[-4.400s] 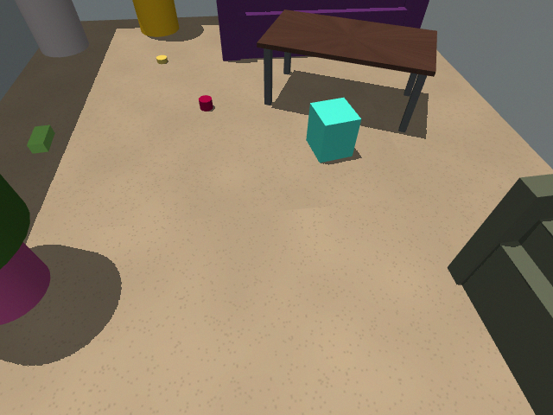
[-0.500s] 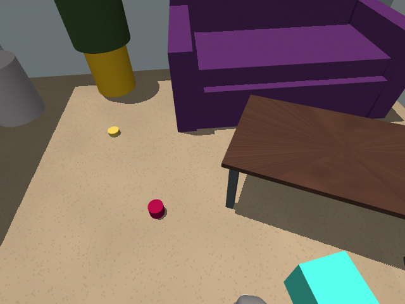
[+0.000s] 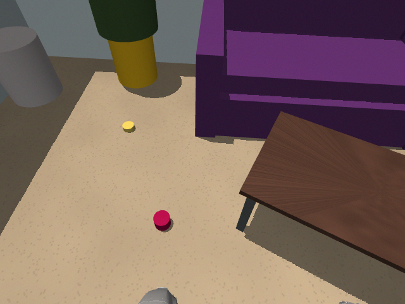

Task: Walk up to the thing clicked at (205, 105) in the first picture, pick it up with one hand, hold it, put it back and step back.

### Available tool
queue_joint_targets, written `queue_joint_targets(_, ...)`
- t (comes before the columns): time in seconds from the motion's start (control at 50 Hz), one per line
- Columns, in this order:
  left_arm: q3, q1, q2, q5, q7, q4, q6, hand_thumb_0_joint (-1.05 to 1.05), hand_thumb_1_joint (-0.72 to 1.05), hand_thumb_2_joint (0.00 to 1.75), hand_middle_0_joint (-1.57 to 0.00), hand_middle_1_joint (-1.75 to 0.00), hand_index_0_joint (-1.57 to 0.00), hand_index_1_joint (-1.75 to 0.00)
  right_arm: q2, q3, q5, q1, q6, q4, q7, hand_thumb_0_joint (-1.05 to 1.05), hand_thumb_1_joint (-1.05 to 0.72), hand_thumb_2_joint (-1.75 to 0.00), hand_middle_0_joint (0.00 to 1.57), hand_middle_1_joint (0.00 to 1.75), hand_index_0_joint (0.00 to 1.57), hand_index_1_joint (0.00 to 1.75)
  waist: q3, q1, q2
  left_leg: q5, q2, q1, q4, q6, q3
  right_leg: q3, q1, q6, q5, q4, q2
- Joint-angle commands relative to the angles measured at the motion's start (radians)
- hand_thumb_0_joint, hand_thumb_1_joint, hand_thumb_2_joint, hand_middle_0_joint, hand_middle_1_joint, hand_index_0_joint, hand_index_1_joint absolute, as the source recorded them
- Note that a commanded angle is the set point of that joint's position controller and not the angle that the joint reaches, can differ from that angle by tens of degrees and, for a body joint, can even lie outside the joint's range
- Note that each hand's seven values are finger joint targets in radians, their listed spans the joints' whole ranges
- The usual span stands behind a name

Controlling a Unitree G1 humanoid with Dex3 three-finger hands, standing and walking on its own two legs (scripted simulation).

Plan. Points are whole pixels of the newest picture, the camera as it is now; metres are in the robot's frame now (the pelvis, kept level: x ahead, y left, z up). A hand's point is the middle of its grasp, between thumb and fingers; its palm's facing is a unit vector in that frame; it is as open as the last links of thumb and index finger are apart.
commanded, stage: walk up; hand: left
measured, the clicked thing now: (162, 220) +0.58 +0.20 -0.73
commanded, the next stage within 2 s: none
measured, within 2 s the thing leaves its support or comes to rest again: neither
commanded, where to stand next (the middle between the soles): +0.18 -0.01 m, yaw -3 degrees
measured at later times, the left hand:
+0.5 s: hand out of the picture +0.13 +0.28 -0.15, palm faces -0.07 -0.90 -0.42, open 7.4 cm
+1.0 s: hand (82, 290) +0.17 +0.27 -0.15, palm faces -0.07 -0.95 -0.31, open 7.4 cm
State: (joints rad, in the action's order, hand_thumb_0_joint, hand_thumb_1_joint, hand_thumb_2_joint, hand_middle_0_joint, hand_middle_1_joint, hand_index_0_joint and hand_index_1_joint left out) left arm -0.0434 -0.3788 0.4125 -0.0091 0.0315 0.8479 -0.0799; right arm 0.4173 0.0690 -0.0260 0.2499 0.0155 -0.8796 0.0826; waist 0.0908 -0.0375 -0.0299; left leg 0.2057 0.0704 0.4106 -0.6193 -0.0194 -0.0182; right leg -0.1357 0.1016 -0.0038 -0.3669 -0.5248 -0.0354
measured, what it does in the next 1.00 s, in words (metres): steps on the spot: left foot, then right foot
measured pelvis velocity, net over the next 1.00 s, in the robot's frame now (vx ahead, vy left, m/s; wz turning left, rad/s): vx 0.06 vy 0.03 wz -0.06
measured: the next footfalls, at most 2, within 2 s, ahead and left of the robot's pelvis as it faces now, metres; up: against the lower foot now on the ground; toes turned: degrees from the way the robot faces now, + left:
left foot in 0.02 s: +0.13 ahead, +0.14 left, +0.00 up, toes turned +0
right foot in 0.42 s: +0.16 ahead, -0.12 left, +0.00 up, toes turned -3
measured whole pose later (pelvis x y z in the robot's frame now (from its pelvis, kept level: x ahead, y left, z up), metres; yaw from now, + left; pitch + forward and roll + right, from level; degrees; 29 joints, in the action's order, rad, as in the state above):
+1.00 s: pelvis +0.06 +0.03 +0.01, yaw -3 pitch -4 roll +0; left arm 0.00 -0.09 0.36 0.00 0.02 1.11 0.00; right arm 0.37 0.01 -0.02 0.16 0.01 -1.14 0.02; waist 0.05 0.01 0.03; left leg 0.20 0.02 0.18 -0.44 -0.01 -0.06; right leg 0.01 0.24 -0.02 -0.14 -0.42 -0.04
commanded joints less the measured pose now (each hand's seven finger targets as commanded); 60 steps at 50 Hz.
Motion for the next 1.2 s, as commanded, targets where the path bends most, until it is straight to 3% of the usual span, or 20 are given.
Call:
queue_joint_targets(0.0,-0.052,-0.011,0.203,0.006,-0.019,-0.086,-0.017,0.0,0.9,0.9,-0.2,-0.3,-0.2,-0.3,0.232,0.078,-0.007,0.183,0.061,0.038,-0.026,0.0,-0.9,-0.9,0.2,0.3,0.2,0.3,-0.164,0.125,-0.11,0.073,-0.017,-0.434,0.173,-0.064,0.051,0.079,0.222,0.12,0.353,-0.284,-0.133)
queue_joint_targets(0.02,-0.019,-0.059,0.106,0.017,-0.024,-0.091,-0.015,0.0,0.9,0.9,-0.2,-0.3,-0.2,-0.3,0.3,0.092,-0.015,0.195,0.062,0.05,-0.049,0.0,-0.9,-0.9,0.2,0.3,0.2,0.3,-0.178,0.101,-0.335,0.004,0.212,-0.502,0.23,-0.13,0.393,0.041,0.408,0.044,0.036,-0.516,-0.016)
queue_joint_targets(0.04,-0.033,-0.082,0.154,0.014,-0.035,-0.067,0.001,0.0,0.9,0.9,-0.2,-0.3,-0.2,-0.3,0.325,0.09,0.01,0.158,0.059,0.081,-0.057,0.0,-0.9,-0.9,0.2,0.3,0.2,0.3,-0.138,0.082,-0.227,0.024,0.331,-0.456,0.329,-0.208,0.608,0.092,0.494,0.039,-0.186,-0.566,0.056)
queue_joint_targets(0.06,-0.046,-0.05,0.225,0.008,-0.045,-0.05,0.014,0.0,0.9,0.9,-0.2,-0.3,-0.2,-0.3,0.327,0.098,0.031,0.137,0.054,0.076,-0.054,0.0,-0.9,-0.9,0.2,0.3,0.2,0.3,-0.103,0.088,-0.176,0.03,0.36,-0.389,0.324,-0.275,0.611,0.146,0.489,0.053,-0.201,-0.642,-0.001)
queue_joint_targets(0.12,-0.044,-0.043,0.211,0.018,-0.035,-0.021,0.02,0.0,0.9,0.9,-0.2,-0.3,-0.2,-0.3,0.224,0.055,0.028,0.046,0.056,0.106,-0.068,0.0,-0.9,-0.9,0.2,0.3,0.2,0.3,-0.015,0.04,-0.076,-0.214,0.212,-0.22,0.304,-0.177,0.261,0.228,0.4,0.052,-0.073,-0.578,-0.035)
queue_joint_targets(0.16,-0.039,-0.073,0.187,0.022,-0.03,0.005,0.032,0.0,0.9,0.9,-0.2,-0.3,-0.2,-0.3,0.215,0.047,0.029,0.021,0.061,0.105,-0.072,0.0,-0.9,-0.9,0.2,0.3,0.2,0.3,-0.031,0.019,-0.1,-0.292,0.169,-0.164,0.285,-0.166,0.158,0.191,0.34,0.037,-0.005,-0.542,-0.026)
queue_joint_targets(0.28,-0.03,0.008,0.148,0.018,-0.047,0.02,0.037,0.0,0.9,0.9,-0.2,-0.3,-0.2,-0.3,0.201,0.032,0.016,-0.041,0.043,0.116,-0.085,0.0,-0.9,-0.9,0.2,0.3,0.2,0.3,-0.077,0.028,-0.134,-0.51,0.185,-0.148,0.183,-0.203,0.075,0.133,0.251,0.001,0.08,-0.277,-0.033)
queue_joint_targets(0.34,-0.031,0.038,0.149,0.018,-0.054,0.03,0.037,0.0,0.9,0.9,-0.2,-0.3,-0.2,-0.3,0.203,0.031,0.024,-0.041,0.022,0.109,-0.087,0.0,-0.9,-0.9,0.2,0.3,0.2,0.3,-0.122,0.04,-0.133,-0.549,0.172,-0.178,0.1,-0.188,0.083,0.103,0.201,0.008,0.101,-0.205,0.005)
queue_joint_targets(0.4,-0.04,0.019,0.18,0.001,-0.059,0.061,0.024,0.0,0.9,0.9,-0.2,-0.3,-0.2,-0.3,0.173,0.016,0.045,-0.094,0.001,0.107,-0.085,0.0,-0.9,-0.9,0.2,0.3,0.2,0.3,-0.158,-0.011,-0.025,-0.243,0.133,-0.103,-0.026,-0.11,0.076,0.143,0.05,0.04,0.269,0.025,-0.008)
queue_joint_targets(0.44,-0.049,0.118,0.253,-0.009,-0.06,0.033,0.01,0.0,0.9,0.9,-0.2,-0.3,-0.2,-0.3,0.084,-0.014,0.049,-0.046,-0.009,0.088,-0.083,0.0,-0.9,-0.9,0.2,0.3,0.2,0.3,-0.123,0.039,0.21,0.197,-0.025,-0.016,-0.148,-0.005,0.003,0.535,0.098,0.153,0.355,0.158,-0.281)
queue_joint_targets(0.46,-0.046,0.191,0.291,-0.003,-0.057,0.022,0.016,0.0,0.9,0.9,-0.2,-0.3,-0.2,-0.3,0.134,0.004,0.042,-0.057,-0.019,0.061,-0.095,0.0,-0.9,-0.9,0.2,0.3,0.2,0.3,-0.107,0.033,0.245,0.361,-0.038,-0.092,-0.205,-0.008,0.018,0.565,0.215,0.257,0.366,0.153,-0.345)
queue_joint_targets(0.5,-0.029,0.226,0.228,-0.002,-0.054,0.027,0.025,0.0,0.9,0.9,-0.2,-0.3,-0.2,-0.3,0.151,0.007,0.04,-0.055,-0.018,0.014,-0.089,0.0,-0.9,-0.9,0.2,0.3,0.2,0.3,-0.077,0.051,0.218,0.349,-0.026,-0.172,-0.156,-0.015,0.038,0.461,0.309,0.21,0.29,0.147,-0.266)
queue_joint_targets(0.54,-0.021,0.243,0.211,-0.005,-0.056,0.038,0.027,0.0,0.9,0.9,-0.2,-0.3,-0.2,-0.3,0.144,0.003,0.048,-0.072,-0.011,-0.018,-0.081,0.0,-0.9,-0.9,0.2,0.3,0.2,0.3,-0.097,0.054,0.227,0.182,-0.032,-0.169,-0.019,-0.013,0.021,0.358,0.224,0.13,0.275,0.119,-0.183)
queue_joint_targets(0.58,-0.016,0.277,0.196,0.0,-0.051,0.044,0.031,0.0,0.9,0.9,-0.2,-0.3,-0.2,-0.3,0.138,-0.003,0.036,-0.031,-0.001,-0.055,-0.085,0.0,-0.9,-0.9,0.2,0.3,0.2,0.3,-0.164,0.066,0.222,0.0,-0.014,-0.27,0.099,-0.01,0.036,0.325,0.209,0.096,0.322,0.064,-0.16)
queue_joint_targets(0.62,-0.007,0.253,0.166,0.011,-0.045,0.071,0.038,0.0,0.9,0.9,-0.2,-0.3,-0.2,-0.3,0.172,-0.003,0.027,-0.121,0.01,-0.054,-0.086,0.0,-0.9,-0.9,0.2,0.3,0.2,0.3,-0.202,0.032,0.137,0.012,0.049,-0.26,0.156,-0.033,0.124,0.277,0.181,0.046,0.242,0.07,-0.112)
queue_joint_targets(0.66,-0.008,0.276,0.176,0.005,-0.041,0.096,0.045,0.0,0.9,0.9,-0.2,-0.3,-0.2,-0.3,0.162,-0.013,0.026,-0.16,0.007,-0.078,-0.076,0.0,-0.9,-0.9,0.2,0.3,0.2,0.3,-0.145,0.018,0.142,0.196,0.042,-0.182,0.181,-0.035,0.102,0.298,0.171,0.043,-0.055,0.167,-0.112)
queue_joint_targets(0.7,-0.011,0.325,0.177,0.001,-0.037,0.107,0.049,0.0,0.9,0.9,-0.2,-0.3,-0.2,-0.3,0.157,-0.017,0.018,-0.138,0.006,-0.115,-0.072,0.0,-0.9,-0.9,0.2,0.3,0.2,0.3,-0.073,0.032,0.111,0.239,0.03,-0.153,0.23,-0.024,0.096,0.315,0.204,0.048,-0.163,0.194,-0.113)
queue_joint_targets(0.84,-0.008,0.315,0.151,0.01,-0.025,0.182,0.05,0.0,0.9,0.9,-0.2,-0.3,-0.2,-0.3,0.163,-0.027,0.008,-0.183,0.027,-0.169,-0.071,0.0,-0.9,-0.9,0.2,0.3,0.2,0.3,-0.054,0.008,-0.01,0.265,0.074,-0.082,0.365,-0.022,0.147,0.243,0.074,0.041,0.054,0.172,-0.066)
queue_joint_targets(0.96,-0.001,0.306,0.141,0.008,-0.021,0.226,0.06,0.0,0.9,0.9,-0.2,-0.3,-0.2,-0.3,0.177,-0.019,0.005,-0.213,0.023,-0.187,-0.079,0.0,-0.9,-0.9,0.2,0.3,0.2,0.3,-0.038,0.005,-0.059,0.344,0.09,-0.079,0.42,-0.02,0.148,0.2,0.068,0.024,0.084,0.166,-0.04)
queue_joint_targets(1.18,0.008,0.322,0.147,0.007,-0.029,0.266,0.044,0.0,0.9,0.9,-0.2,-0.3,-0.2,-0.3,0.158,-0.018,0.024,-0.202,0.018,-0.203,-0.082,0.0,-0.9,-0.9,0.2,0.3,0.2,0.3,-0.108,0.038,0.053,-0.003,0.063,-0.288,0.324,-0.015,0.08,0.243,0.094,0.019,0.253,0.244,-0.098)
